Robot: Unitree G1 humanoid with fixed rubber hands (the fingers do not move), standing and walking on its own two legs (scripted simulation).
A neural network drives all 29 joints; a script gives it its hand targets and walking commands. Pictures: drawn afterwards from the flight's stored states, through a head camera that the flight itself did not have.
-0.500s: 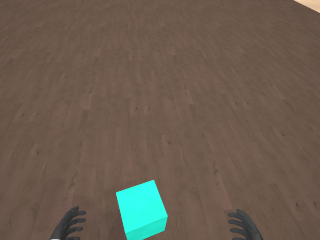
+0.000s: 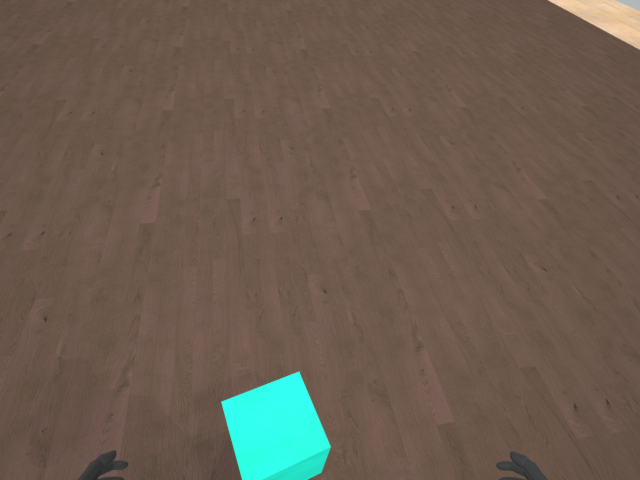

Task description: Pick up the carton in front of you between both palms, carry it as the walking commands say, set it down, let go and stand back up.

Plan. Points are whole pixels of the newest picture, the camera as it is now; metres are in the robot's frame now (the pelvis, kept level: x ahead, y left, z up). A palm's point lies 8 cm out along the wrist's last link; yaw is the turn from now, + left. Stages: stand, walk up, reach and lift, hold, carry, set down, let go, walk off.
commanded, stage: stand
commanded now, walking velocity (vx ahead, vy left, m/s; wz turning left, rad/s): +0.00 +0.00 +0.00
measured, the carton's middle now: (274, 439) +0.37 +0.06 -0.65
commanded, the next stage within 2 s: none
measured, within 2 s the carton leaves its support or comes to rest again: neither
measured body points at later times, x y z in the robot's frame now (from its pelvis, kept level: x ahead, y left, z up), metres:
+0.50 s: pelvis -0.02 +0.00 +0.01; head -0.02 +0.02 +0.46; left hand +0.10 +0.30 -0.12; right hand +0.10 -0.31 -0.09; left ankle -0.01 +0.09 -0.74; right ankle -0.06 -0.14 -0.74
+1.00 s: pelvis -0.03 -0.01 +0.01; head -0.03 +0.01 +0.46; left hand +0.07 +0.30 -0.12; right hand +0.07 -0.32 -0.10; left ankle -0.01 +0.09 -0.74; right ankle -0.06 -0.14 -0.74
